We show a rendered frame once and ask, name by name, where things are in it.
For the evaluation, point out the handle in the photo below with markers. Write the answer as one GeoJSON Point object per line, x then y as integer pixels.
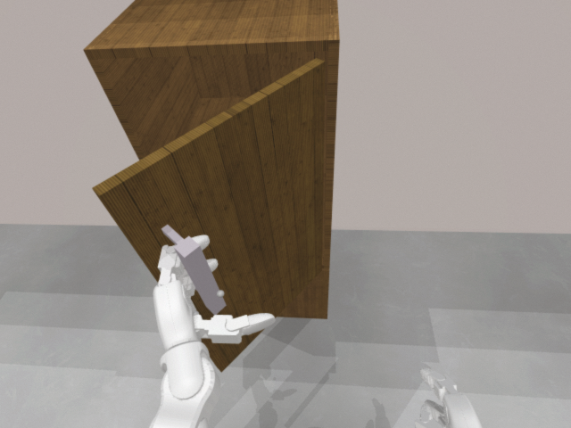
{"type": "Point", "coordinates": [196, 265]}

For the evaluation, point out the robot left forearm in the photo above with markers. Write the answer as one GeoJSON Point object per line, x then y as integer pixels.
{"type": "Point", "coordinates": [190, 388]}

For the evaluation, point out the robot right hand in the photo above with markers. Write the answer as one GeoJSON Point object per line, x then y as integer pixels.
{"type": "Point", "coordinates": [457, 411]}

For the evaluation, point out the robot left hand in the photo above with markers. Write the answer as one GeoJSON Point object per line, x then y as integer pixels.
{"type": "Point", "coordinates": [174, 308]}

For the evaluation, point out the cupboard door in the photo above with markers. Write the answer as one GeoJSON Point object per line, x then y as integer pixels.
{"type": "Point", "coordinates": [251, 178]}

